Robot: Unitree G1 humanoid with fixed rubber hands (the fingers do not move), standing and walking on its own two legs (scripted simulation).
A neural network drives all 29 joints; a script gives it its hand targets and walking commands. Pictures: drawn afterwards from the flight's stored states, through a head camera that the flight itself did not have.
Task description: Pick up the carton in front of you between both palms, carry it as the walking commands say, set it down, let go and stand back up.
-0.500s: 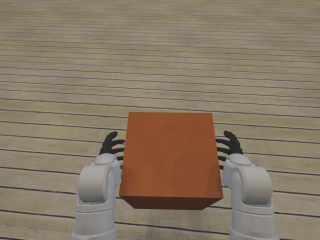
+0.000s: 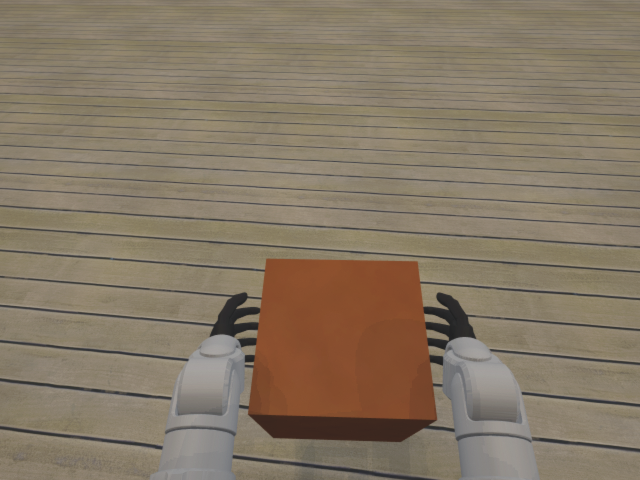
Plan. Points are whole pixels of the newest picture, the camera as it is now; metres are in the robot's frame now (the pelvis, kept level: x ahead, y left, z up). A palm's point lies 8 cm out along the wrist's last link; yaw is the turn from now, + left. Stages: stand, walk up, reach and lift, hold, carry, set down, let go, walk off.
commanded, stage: carry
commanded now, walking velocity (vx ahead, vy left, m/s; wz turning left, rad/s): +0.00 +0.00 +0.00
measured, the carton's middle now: (338, 357) +0.33 +0.00 -0.06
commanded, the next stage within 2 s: hold in 1.46 s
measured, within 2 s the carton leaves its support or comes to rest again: neither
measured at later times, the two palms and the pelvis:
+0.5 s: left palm (211, 365) +0.26 +0.15 +0.04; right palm (457, 365) +0.27 -0.14 +0.05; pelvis -0.03 +0.01 +0.00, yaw +0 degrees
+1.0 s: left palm (203, 384) +0.24 +0.16 +0.04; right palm (457, 386) +0.24 -0.13 +0.04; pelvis -0.05 +0.01 +0.00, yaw +0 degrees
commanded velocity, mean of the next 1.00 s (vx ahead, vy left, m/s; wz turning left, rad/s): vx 0.00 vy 0.00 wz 0.00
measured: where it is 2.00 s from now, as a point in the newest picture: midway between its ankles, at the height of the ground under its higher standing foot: outside the picture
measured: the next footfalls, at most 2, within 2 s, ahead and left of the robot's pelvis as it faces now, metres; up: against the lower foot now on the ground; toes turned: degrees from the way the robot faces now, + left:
none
